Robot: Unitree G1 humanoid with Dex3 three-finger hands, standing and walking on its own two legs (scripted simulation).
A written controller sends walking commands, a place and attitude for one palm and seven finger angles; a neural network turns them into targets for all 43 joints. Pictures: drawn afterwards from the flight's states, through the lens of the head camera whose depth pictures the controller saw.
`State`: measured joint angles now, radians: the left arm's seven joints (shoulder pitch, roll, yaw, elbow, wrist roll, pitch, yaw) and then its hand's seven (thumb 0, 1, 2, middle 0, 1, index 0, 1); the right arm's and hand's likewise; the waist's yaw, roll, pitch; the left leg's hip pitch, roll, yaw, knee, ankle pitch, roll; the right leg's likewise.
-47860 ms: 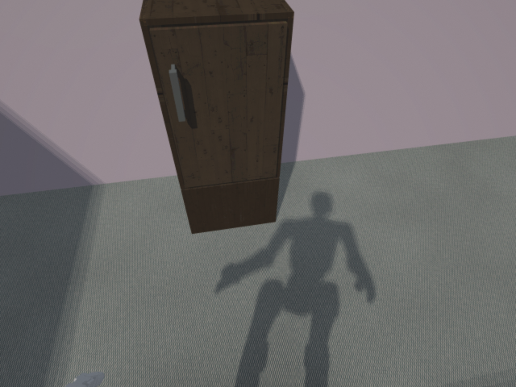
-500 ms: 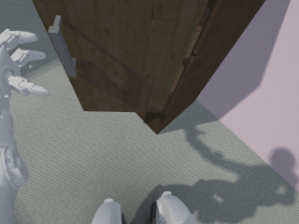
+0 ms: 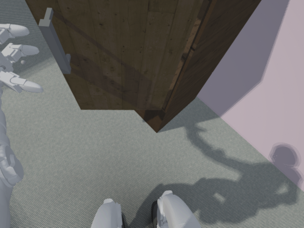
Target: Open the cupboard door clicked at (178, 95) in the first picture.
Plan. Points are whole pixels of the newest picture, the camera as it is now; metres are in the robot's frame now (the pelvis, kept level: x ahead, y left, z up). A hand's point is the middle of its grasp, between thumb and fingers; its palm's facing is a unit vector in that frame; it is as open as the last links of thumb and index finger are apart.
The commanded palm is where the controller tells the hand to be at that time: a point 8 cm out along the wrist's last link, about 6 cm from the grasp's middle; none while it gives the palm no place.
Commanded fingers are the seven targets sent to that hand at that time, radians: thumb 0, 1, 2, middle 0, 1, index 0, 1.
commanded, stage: slide the fingers in behind the handle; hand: left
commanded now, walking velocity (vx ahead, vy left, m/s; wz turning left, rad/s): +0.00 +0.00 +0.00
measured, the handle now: (58, 44) +0.56 +0.20 +0.07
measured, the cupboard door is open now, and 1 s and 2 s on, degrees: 49 49 50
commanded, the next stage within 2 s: close the thumb around the handle in 1.48 s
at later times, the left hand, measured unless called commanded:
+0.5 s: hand (45, 61) +0.51 +0.22 +0.07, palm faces -0.03 -1.00 -0.02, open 14.0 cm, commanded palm +0.48 +0.26 +0.07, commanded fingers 0.00 -0.50 0.30 -0.30 -1.20 -0.30 -1.20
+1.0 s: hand (60, 64) +0.50 +0.19 +0.07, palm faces -0.03 -1.00 -0.03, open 14.0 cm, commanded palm +0.47 +0.23 +0.07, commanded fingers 0.00 -0.50 0.30 -0.30 -1.20 -0.30 -1.20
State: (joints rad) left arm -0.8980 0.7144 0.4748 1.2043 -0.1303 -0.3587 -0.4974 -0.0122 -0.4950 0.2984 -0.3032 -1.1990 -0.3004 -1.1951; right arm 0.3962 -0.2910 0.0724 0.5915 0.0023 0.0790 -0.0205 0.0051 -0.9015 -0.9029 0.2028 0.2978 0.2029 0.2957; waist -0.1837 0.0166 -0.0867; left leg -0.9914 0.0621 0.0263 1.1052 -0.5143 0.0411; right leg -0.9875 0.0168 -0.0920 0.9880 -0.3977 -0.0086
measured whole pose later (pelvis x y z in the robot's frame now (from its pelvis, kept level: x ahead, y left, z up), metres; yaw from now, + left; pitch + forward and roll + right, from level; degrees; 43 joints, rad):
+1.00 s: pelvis +0.01 -0.01 +0.00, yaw +0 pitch +22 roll -3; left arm -0.83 0.49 0.39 1.11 -0.11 -0.39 -0.30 -0.01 -0.49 0.30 -0.30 -1.20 -0.30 -1.20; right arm 0.38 -0.27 0.04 0.59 0.00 0.06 0.01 0.01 -0.90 -0.90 0.20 0.30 0.20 0.30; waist -0.17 0.03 -0.11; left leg -0.94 0.05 0.04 1.08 -0.51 0.03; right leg -0.96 0.01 -0.08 0.99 -0.41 -0.02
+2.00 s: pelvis +0.00 +0.00 +0.00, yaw +1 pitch +22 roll -3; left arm -0.86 0.47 0.37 1.13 -0.11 -0.42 -0.29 0.00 0.21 0.60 -0.35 -1.27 -0.35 -1.27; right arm 0.38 -0.27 0.04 0.62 -0.01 0.04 0.00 0.01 -0.90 -0.90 0.20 0.30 0.20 0.30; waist -0.16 0.03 -0.11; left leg -0.96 0.05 0.04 1.09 -0.51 0.04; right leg -0.98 0.00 -0.08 1.01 -0.41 -0.01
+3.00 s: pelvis +0.02 -0.01 +0.02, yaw +0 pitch +15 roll -1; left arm -0.14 0.06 0.11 0.39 -0.14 -0.38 0.09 0.02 0.70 0.76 -0.34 -1.32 -0.36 -1.28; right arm 0.27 -0.23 0.00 0.51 -0.01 0.02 0.05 0.01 -0.90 -0.90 0.20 0.30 0.20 0.30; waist -0.04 0.02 -0.15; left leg -0.73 0.03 0.07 0.96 -0.49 0.03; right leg -0.78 0.00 -0.04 0.93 -0.42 -0.01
